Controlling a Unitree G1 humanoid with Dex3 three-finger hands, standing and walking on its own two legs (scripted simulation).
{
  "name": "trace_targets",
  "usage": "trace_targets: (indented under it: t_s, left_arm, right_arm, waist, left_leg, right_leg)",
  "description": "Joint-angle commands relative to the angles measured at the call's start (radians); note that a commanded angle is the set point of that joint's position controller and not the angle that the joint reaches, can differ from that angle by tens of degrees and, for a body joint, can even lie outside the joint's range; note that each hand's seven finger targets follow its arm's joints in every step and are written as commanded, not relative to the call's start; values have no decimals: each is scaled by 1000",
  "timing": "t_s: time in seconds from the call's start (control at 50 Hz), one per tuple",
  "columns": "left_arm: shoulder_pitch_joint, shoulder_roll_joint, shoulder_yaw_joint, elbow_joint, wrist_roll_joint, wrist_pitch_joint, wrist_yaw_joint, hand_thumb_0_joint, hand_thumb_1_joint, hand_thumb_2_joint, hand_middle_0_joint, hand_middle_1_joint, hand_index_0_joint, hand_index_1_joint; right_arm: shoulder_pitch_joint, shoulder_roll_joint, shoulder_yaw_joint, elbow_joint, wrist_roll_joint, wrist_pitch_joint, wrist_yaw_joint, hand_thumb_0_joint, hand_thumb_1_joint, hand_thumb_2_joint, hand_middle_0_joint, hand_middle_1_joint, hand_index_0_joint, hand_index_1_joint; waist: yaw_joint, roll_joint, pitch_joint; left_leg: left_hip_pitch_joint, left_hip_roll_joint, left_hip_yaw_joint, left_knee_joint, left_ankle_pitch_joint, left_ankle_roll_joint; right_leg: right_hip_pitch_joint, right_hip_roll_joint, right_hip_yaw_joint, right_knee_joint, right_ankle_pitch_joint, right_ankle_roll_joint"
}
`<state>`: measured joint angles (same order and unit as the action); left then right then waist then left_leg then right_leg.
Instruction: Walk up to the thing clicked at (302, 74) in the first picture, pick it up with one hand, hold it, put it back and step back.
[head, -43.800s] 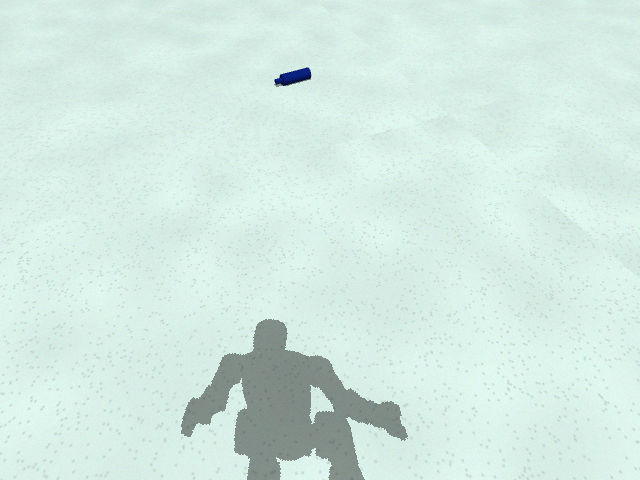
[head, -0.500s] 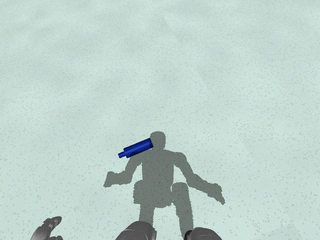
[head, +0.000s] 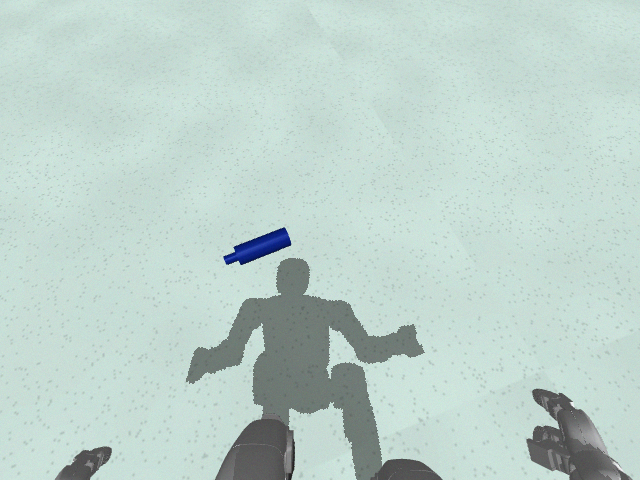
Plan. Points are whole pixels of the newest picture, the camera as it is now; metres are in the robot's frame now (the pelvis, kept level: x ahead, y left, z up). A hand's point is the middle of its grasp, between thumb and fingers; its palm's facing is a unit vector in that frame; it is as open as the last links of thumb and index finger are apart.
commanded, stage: step back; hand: left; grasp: from above
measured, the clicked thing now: (256, 248) +0.79 +0.28 -0.71
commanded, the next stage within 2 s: stand in 1.82 s
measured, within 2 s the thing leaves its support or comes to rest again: neither
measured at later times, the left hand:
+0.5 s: hand out of the picture -0.06 +0.29 -0.13, palm faces +0.06 -0.92 -0.39, open 7.4 cm
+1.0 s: hand out of the picture -0.21 +0.29 -0.12, palm faces +0.08 -0.91 -0.41, open 7.4 cm
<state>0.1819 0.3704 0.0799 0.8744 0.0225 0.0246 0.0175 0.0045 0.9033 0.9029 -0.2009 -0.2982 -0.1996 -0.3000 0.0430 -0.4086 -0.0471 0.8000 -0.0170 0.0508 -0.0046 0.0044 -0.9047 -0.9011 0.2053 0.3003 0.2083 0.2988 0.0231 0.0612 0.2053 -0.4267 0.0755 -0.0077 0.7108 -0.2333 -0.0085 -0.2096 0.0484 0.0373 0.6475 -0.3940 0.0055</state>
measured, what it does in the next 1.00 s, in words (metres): walks backwards: left foot, then right foot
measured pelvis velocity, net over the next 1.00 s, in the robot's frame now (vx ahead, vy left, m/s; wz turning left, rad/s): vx -0.26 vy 0.01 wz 0.06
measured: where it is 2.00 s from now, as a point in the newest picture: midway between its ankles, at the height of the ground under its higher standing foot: outside the picture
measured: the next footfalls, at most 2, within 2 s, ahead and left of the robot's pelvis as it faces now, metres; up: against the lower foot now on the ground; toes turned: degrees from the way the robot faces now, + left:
left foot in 0.32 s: -0.10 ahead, +0.14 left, +0.00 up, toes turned +1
right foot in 0.66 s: -0.20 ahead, -0.12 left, +0.00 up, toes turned +2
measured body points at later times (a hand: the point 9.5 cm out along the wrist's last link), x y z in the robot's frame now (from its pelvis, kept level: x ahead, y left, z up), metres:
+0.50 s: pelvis -0.16 +0.01 +0.02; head -0.11 +0.03 +0.46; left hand -0.06 +0.34 -0.10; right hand -0.06 -0.29 -0.10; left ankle -0.14 +0.13 -0.71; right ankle -0.15 -0.13 -0.63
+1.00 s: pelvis -0.26 +0.01 +0.01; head -0.24 +0.00 +0.46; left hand -0.22 +0.33 -0.09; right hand -0.20 -0.31 -0.12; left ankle -0.28 +0.13 -0.72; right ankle -0.24 -0.12 -0.71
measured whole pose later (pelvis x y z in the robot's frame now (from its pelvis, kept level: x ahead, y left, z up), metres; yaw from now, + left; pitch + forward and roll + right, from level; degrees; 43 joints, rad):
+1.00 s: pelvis -0.26 +0.01 +0.01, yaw +4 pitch -2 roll +1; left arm 0.20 0.38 0.08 0.93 0.05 0.00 -0.01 0.01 0.90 0.90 -0.20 -0.30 -0.20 -0.30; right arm 0.26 -0.39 -0.05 1.00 -0.03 0.02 0.01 0.01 -0.91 -0.90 0.20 0.30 0.20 0.30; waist 0.03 0.01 0.07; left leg -0.20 -0.04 -0.05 0.55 -0.32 -0.01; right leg -0.27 -0.05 -0.01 0.62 -0.32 0.00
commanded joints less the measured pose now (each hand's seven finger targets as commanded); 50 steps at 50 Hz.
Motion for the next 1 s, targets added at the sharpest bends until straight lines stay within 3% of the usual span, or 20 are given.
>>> trace_targets:
  t_s: [0.0, 0.02, 0.1, 0.18, 0.24, 0.3, 0.34, 0.36, 0.38, 0.44, 0.58, 0.62, 0.64, 0.66, 0.68, 0.7, 0.78, 0.86, 0.94, 0.98]
  left_arm:
    - [66, 387, 94, -86, 17, -32, 9, 0, 900, 900, -200, -300, -200, -300]
    - [-21, 423, 99, -129, 21, -36, 17, 0, 900, 900, -200, -300, -200, -300]
    - [-118, 255, 68, -144, 19, -30, 25, 0, 900, 900, -200, -300, -200, -300]
    - [10, 249, 63, -131, 25, -17, 33, 0, 900, 900, -200, -300, -200, -300]
    - [-9, 261, 66, -146, 17, -3, 38, 0, 900, 900, -200, -300, -200, -300]
    - [-43, 251, 49, -161, -4, 20, 28, 0, 900, 900, -200, -300, -200, -300]
    - [1, 179, 28, -160, -19, 21, 28, 0, 900, 900, -200, -300, -200, -300]
    - [-103, 228, 49, -171, -9, 20, 43, 0, 900, 900, -200, -300, -200, -300]
    - [-122, 249, 53, -157, -3, 20, 44, 0, 900, 900, -200, -300, -200, -300]
    - [14, 231, 51, -97, -24, 22, 27, 0, 900, 900, -200, -300, -200, -300]
    - [-4, 191, 33, -79, -5, -30, 9, 0, 900, 900, -200, -300, -200, -300]
    - [82, 175, 35, -14, 4, -43, 9, 0, 900, 900, -200, -300, -200, -300]
    - [106, 204, 46, 15, 13, -48, 12, 0, 900, 900, -200, -300, -200, -300]
    - [100, 261, 60, 16, 27, -55, 12, 0, 900, 900, -200, -300, -200, -300]
    - [44, 342, 76, -16, 28, -55, 10, 0, 900, 900, -200, -300, -200, -300]
    - [-36, 404, 83, -43, 34, -49, 10, 0, 900, 900, -200, -300, -200, -300]
    - [-103, 250, 53, -44, 21, -61, 10, 0, 900, 900, -200, -300, -200, -300]
    - [0, 264, 62, -17, 32, -65, -4, 0, 900, 900, -200, -300, -200, -300]
    - [-18, 259, 54, -21, 17, -42, -18, 0, 900, 900, -200, -300, -200, -300]
    - [-4, 162, 20, -32, 5, -41, -19, 0, 900, 900, -200, -300, -200, -300]
  right_arm:
    - [-8, -149, -55, -84, 18, 7, -15, 0, -900, -900, 200, 300, 200, 300]
    - [15, -195, -76, -80, 15, 14, -23, 0, -900, -900, 200, 300, 200, 300]
    - [111, -169, -60, -8, 25, -1, -18, 0, -900, -900, 200, 300, 200, 300]
    - [81, -145, -40, -30, 13, -11, -24, 0, -900, -900, 200, 300, 200, 300]
    - [140, -141, -45, -20, 1, -21, -23, 0, -900, -900, 200, 300, 200, 300]
    - [221, -167, -71, 27, -17, -23, -21, 0, -900, -900, 200, 300, 200, 300]
    - [167, -304, -100, -1, -39, -19, -13, 0, -900, -900, 200, 300, 200, 300]
    - [150, -377, -103, -17, -25, -17, -3, 0, -900, -900, 200, 300, 200, 300]
    - [104, -345, -101, -12, -28, -25, -8, 0, -900, -900, 200, 300, 200, 300]
    - [-6, -213, -59, -42, -33, -25, -18, 0, -900, -900, 200, 300, 200, 300]
    - [109, -212, -63, 0, -20, -20, -10, 0, -900, -900, 200, 300, 200, 300]
    - [74, -226, -62, 3, -9, -6, -5, 0, -900, -900, 200, 300, 200, 300]
    - [68, -196, -53, 3, -4, -3, -3, 0, -900, -900, 200, 300, 200, 300]
    - [75, -143, -37, -9, 2, -6, -1, 0, -900, -900, 200, 300, 200, 300]
    - [41, -120, -29, -28, 4, -9, -5, 0, -900, -900, 200, 300, 200, 300]
    - [21, -183, -57, -10, -2, -5, -16, 0, -900, -900, 200, 300, 200, 300]
    - [105, -161, -50, 65, 7, -21, 0, 0, -900, -900, 200, 300, 200, 300]
    - [84, -152, -39, 60, -10, -51, 10, 0, -900, -900, 200, 300, 200, 300]
    - [178, -134, -49, 108, -18, -89, 8, 0, -900, -900, 200, 300, 200, 300]
    - [233, -195, -78, 129, -34, -105, -5, 0, -900, -900, 200, 300, 200, 300]
  waist:
    - [42, -338, -233]
    - [29, -353, -167]
    - [-48, -176, -180]
    - [32, -224, -195]
    - [16, -297, -267]
    - [-21, -248, -298]
    - [-7, 112, -292]
    - [-79, 200, -265]
    - [-63, 157, -205]
    - [36, 57, -190]
    - [-50, 130, -276]
    - [-2, 109, -286]
    - [5, 55, -296]
    - [1, -87, -264]
    - [20, -230, -215]
    - [41, -273, -142]
    - [-20, -171, -74]
    - [44, -246, -121]
    - [0, -216, -195]
    - [-22, -16, -266]
  left_leg:
    - [-67, -167, -71, 297, -343, 15]
    - [-7, -116, -193, 485, -384, -3]
    - [-68, -206, -168, 528, -243, -1]
    - [-95, -156, -114, 272, -288, -22]
    - [0, -82, -60, -20, -273, -11]
    - [214, -107, -2, -333, 42, 12]
    - [355, 218, -447, -349, 302, 160]
    - [124, 338, -568, -395, 279, 316]
    - [49, 335, -555, -406, 245, 325]
    - [149, 137, -195, -289, 379, 211]
    - [368, 138, -192, -201, 205, 227]
    - [265, 121, -151, -135, 133, 185]
    - [177, 83, -123, -71, 74, 147]
    - [-11, -1, -94, 32, -95, 89]
    - [-120, -120, -93, 101, -299, 28]
    - [30, -82, -170, 246, -346, 2]
    - [-4, -146, -165, 287, -175, 3]
    - [-53, -109, -85, 28, -250, -14]
    - [201, -116, 18, -403, -111, 4]
    - [445, 49, -286, -463, -96, 63]
  right_leg:
    - [-88, -422, 509, -337, 228, -264]
    - [-267, -508, 608, -372, 234, -332]
    - [-92, -263, 147, -185, 509, -192]
    - [93, -250, 149, -141, 549, -185]
    - [171, -303, 186, -75, 610, -188]
    - [30, -242, 134, 40, 515, -123]
    - [-329, 5, -8, 303, -86, -30]
    - [-233, 22, 71, 482, -309, -11]
    - [-202, 4, 134, 557, -273, -17]
    - [-274, 50, 137, 653, -108, -26]
    - [-150, -37, -5, 0, -111, 10]
    - [24, -16, -55, -289, 73, -17]
    - [121, -26, -3, -330, 134, -33]
    - [169, -138, 225, -314, 62, -73]
    - [26, -335, 478, -377, -132, -169]
    - [-271, -462, 598, -430, -255, -278]
    - [-169, -248, 230, -350, -110, -164]
    - [36, -247, 258, -365, -286, -162]
    - [46, -247, 159, -203, -5, -153]
    - [-169, -135, 30, 68, 121, -62]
